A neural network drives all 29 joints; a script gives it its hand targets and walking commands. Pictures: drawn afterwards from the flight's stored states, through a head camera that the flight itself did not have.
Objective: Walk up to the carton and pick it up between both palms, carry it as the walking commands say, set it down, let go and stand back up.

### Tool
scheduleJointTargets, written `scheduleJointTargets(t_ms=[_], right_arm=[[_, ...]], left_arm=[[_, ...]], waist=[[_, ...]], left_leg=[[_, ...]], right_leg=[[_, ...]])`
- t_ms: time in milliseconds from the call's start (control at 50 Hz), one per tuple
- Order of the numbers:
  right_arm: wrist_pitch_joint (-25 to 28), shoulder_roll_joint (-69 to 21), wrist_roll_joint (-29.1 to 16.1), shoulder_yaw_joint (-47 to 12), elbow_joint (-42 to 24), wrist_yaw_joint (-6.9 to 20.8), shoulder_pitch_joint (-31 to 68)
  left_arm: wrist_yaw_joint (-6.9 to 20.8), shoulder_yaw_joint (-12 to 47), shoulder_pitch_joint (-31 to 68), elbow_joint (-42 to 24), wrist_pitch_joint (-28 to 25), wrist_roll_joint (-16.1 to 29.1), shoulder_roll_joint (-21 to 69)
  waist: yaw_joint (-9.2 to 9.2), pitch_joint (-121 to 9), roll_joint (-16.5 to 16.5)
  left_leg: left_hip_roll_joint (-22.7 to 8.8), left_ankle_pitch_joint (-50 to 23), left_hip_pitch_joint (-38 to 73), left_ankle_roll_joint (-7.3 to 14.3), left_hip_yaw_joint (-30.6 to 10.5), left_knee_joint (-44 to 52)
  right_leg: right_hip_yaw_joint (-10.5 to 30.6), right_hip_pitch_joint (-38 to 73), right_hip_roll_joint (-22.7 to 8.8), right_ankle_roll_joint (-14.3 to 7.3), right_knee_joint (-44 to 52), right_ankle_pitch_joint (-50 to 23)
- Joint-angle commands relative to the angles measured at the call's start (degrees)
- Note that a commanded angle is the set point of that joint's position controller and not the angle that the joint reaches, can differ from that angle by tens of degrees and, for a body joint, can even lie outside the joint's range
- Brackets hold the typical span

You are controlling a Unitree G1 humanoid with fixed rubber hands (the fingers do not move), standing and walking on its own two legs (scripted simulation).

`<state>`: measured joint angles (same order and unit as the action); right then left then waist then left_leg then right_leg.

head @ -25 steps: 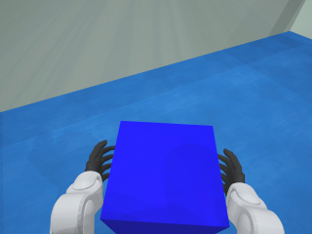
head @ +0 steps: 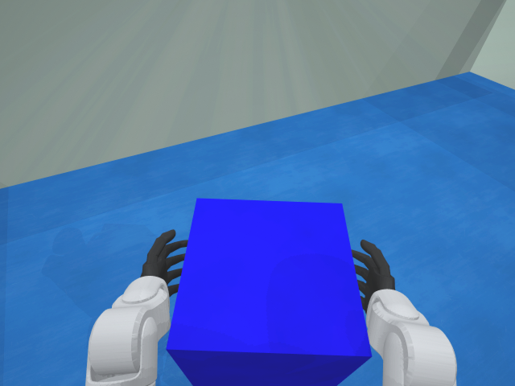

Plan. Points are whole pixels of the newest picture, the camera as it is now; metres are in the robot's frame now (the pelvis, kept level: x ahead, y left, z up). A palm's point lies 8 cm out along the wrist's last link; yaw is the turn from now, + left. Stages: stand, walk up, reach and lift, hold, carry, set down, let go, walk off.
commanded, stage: carry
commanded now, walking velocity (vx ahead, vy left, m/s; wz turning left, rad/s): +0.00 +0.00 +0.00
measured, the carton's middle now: (265, 302) +0.26 +0.00 +0.03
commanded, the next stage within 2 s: hold in 1.66 s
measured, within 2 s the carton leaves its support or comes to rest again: neither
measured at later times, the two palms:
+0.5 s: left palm (138, 288) +0.24 +0.18 +0.08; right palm (358, 300) +0.24 -0.12 +0.09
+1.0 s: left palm (137, 287) +0.26 +0.19 +0.06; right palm (343, 296) +0.26 -0.11 +0.07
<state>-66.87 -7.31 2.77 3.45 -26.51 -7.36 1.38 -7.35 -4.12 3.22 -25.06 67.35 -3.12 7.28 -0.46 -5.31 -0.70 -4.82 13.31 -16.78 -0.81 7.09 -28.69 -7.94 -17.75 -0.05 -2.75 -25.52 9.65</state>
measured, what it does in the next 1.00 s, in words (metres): stands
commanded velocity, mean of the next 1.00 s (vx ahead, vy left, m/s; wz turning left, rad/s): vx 0.00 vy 0.00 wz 0.00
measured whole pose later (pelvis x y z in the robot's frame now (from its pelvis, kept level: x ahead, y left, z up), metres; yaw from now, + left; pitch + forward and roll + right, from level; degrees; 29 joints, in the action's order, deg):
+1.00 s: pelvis +0.00 +0.03 +0.00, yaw +1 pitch +3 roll -1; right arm -56.0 -7.3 3.9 5.1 -13.6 -5.8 3.7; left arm -6.6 -5.6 5.0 -12.9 56.6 -4.4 7.3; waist -0.4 -5.3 -0.2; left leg -2.1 14.1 -19.3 2.2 8.0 -30.6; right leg -7.1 -20.5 -3.3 0.2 -28.1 10.2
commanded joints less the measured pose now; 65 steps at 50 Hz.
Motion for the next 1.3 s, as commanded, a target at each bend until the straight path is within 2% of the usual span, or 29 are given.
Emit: scheduleJointTargets(t_ms=[0, 260, 420, 720, 1280], right_arm=[[0.05, -46.25, -13.48, -33.70, -3.49, 7.02, 21.86], [-0.01, -46.17, -14.51, -34.37, -4.92, 6.91, 21.89], [1.25, -44.75, -13.24, -32.86, -2.22, 6.89, 21.66], [7.21, -43.22, -10.71, -29.85, 5.23, 7.74, 23.28], [18.65, -39.17, -6.31, -26.39, 15.25, 8.90, 24.24]], left_arm=[[6.88, 35.29, 22.27, -4.94, -0.61, 14.78, 44.26], [6.43, 35.69, 21.84, -6.08, -0.82, 15.10, 45.51], [6.74, 34.93, 22.20, -3.94, -2.08, 14.52, 44.72], [7.66, 31.63, 23.31, 3.08, -8.00, 11.68, 43.38], [9.08, 27.87, 23.76, 12.69, -19.32, 7.88, 39.43]], waist=[[0.37, -6.51, 0.96], [0.22, -9.61, 1.28], [0.14, -9.72, 1.24], [0.09, -10.49, 1.37], [0.31, -11.77, 1.20]], left_leg=[[-5.57, 3.74, -1.42, 1.72, -5.33, 6.15], [-5.54, -1.31, -0.97, 2.74, -5.69, 5.67], [-5.49, -1.96, -1.13, 3.08, -5.80, 5.59], [-5.33, -1.79, -1.46, 3.23, -6.28, 5.60], [-4.94, -3.46, -0.54, 2.88, -6.47, 4.78]], right_leg=[[9.78, 4.27, -9.04, 0.79, 6.75, 6.38], [7.86, 5.02, -8.72, 0.88, 2.93, 0.42], [7.33, 4.61, -8.68, 1.09, 1.97, -0.90], [6.90, 4.52, -8.74, 1.48, 1.02, -1.41], [6.67, 4.90, -9.19, 1.87, 0.61, -3.03]])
